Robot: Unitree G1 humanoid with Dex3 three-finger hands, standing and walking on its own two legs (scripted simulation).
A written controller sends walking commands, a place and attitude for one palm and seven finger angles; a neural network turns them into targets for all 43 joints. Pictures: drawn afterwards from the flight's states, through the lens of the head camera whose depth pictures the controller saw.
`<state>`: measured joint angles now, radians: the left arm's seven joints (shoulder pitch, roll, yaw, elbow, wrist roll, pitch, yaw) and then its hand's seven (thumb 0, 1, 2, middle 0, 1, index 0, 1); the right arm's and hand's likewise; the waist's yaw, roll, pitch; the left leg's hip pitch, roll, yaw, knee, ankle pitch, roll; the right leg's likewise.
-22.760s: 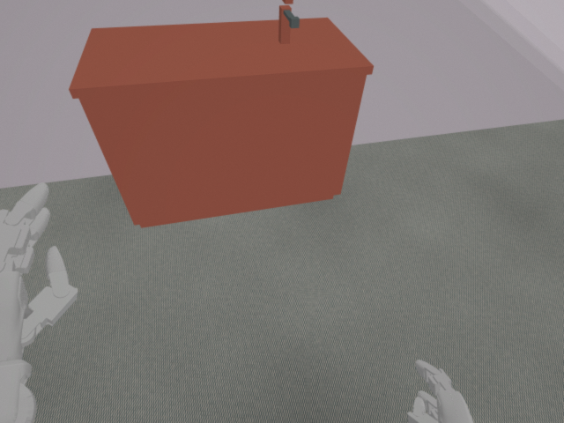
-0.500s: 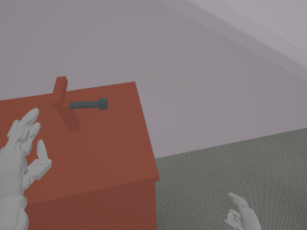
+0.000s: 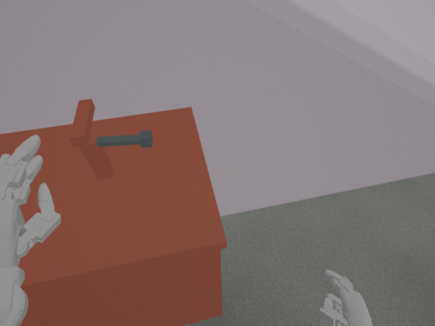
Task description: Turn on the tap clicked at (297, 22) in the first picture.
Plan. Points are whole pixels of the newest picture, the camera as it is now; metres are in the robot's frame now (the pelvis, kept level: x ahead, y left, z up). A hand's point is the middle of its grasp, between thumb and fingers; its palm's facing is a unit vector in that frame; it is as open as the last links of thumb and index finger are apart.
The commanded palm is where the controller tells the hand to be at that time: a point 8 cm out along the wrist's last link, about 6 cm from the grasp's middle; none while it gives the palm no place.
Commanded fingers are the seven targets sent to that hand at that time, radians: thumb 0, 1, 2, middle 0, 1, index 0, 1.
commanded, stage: step back with the hand held close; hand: left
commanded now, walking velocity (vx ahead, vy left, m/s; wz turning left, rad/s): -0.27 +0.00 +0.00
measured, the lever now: (146, 138) +0.48 +0.22 +0.08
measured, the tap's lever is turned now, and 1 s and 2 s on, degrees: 81 81 81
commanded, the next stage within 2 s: stop stepping back and stand still in 1.14 s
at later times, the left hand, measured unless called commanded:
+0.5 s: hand (6, 282) +0.13 +0.27 +0.15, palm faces +0.39 -0.82 -0.42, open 7.4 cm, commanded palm +0.08 +0.31 +0.18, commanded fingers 0.00 0.90 0.90 -0.20 -0.30 -0.20 -0.30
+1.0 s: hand out of the picture +0.06 +0.28 +0.18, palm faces +0.42 -0.79 -0.44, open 7.4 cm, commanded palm +0.00 +0.31 +0.18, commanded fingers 0.00 0.90 0.90 -0.20 -0.30 -0.20 -0.30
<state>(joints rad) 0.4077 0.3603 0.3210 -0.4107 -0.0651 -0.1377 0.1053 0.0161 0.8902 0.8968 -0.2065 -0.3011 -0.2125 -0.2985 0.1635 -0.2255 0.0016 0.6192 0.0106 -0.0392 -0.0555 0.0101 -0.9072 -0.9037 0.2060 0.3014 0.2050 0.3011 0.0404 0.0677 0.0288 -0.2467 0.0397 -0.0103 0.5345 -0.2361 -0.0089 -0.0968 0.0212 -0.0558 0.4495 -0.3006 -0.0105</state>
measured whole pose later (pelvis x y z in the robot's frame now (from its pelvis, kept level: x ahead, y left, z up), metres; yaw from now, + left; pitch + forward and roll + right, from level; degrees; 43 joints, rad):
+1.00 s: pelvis -0.15 +0.03 -0.02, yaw +2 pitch -1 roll -4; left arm 0.45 0.43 0.40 -0.55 -0.05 -0.23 0.14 0.01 0.89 0.90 -0.21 -0.30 -0.21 -0.30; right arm 0.20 -0.19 -0.02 0.60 -0.01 -0.10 -0.05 0.01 -0.91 -0.90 0.21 0.30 0.21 0.30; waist 0.00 0.06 0.07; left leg -0.54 0.05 -0.02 0.57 -0.06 0.02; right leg -0.34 0.07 -0.04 0.64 -0.35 -0.02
